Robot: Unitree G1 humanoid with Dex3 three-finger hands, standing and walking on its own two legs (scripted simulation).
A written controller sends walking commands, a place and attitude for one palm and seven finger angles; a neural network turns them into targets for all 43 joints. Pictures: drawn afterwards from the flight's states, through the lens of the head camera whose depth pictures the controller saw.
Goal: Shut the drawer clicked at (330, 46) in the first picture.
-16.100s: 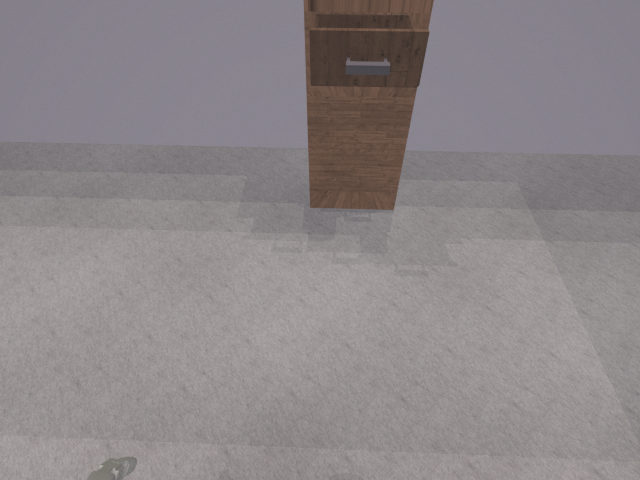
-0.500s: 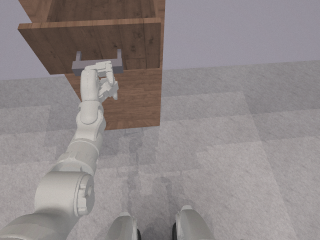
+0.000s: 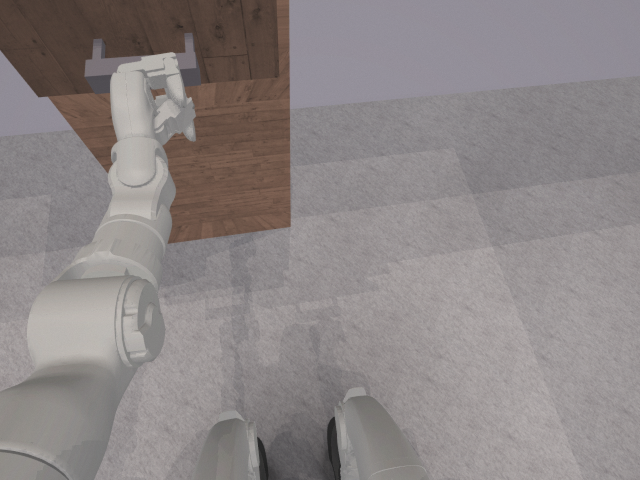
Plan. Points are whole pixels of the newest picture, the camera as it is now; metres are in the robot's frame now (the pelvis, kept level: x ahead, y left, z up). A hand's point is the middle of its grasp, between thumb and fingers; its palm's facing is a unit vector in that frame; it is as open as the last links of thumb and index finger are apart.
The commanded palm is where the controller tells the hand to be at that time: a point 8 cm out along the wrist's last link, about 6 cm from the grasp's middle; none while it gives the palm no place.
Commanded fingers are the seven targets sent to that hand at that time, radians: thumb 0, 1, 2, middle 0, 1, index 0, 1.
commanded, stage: push the drawer shut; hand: left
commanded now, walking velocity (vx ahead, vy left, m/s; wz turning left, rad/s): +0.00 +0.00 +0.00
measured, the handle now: (145, 58) +0.63 +0.13 +0.07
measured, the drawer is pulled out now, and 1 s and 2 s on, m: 0.06 0.00 0.00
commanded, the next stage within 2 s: pull the fist back off the drawer in 0.76 s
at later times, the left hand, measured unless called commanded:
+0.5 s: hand (187, 68) +0.61 +0.08 +0.07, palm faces +0.05 -1.00 -0.04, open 3.5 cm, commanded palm +0.60 +0.12 +0.07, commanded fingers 0.00 0.90 0.90 -1.40 -1.60 -1.40 -1.60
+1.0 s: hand (180, 64) +0.62 +0.09 +0.07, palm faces +0.04 -1.00 -0.04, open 3.3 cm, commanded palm +0.63 +0.11 +0.07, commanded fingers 0.00 0.90 0.90 -1.40 -1.60 -1.40 -1.60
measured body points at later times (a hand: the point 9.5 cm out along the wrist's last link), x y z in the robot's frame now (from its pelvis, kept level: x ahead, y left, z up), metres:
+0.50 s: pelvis +0.01 +0.00 -0.01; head +0.20 +0.01 +0.40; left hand +0.60 +0.14 +0.08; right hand -0.05 -0.24 -0.11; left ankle +0.02 +0.12 -0.64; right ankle +0.03 -0.11 -0.64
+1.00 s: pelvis -0.01 +0.01 -0.02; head +0.19 +0.03 +0.38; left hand +0.61 +0.14 +0.08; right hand -0.09 -0.23 -0.11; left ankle +0.02 +0.12 -0.64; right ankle +0.03 -0.11 -0.64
